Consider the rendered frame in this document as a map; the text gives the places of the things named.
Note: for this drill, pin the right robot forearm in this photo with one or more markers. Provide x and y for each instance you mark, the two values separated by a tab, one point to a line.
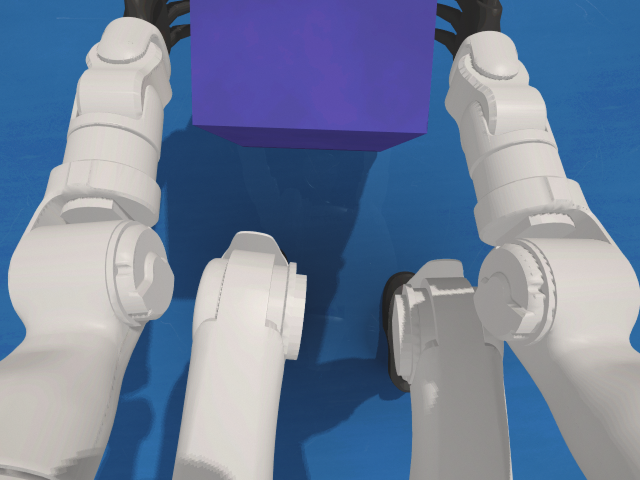
512	157

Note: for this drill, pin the robot thigh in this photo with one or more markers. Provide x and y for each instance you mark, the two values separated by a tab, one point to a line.
459	414
229	419

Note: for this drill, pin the robot right upper arm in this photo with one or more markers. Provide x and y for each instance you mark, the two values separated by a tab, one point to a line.
566	308

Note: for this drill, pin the left robot forearm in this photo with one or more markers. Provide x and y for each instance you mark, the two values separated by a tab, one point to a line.
114	137

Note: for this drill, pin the robot left thigh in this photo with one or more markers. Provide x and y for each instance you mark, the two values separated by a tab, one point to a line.
229	419

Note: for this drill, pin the robot left hand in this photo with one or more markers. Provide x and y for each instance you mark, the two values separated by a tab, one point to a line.
161	15

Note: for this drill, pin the robot right thigh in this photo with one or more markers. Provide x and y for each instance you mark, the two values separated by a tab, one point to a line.
459	414

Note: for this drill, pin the robot left upper arm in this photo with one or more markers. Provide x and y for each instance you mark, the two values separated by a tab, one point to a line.
84	292

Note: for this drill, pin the carton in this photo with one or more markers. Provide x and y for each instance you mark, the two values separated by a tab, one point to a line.
350	75

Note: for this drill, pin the robot right hand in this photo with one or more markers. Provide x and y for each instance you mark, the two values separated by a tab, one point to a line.
476	16

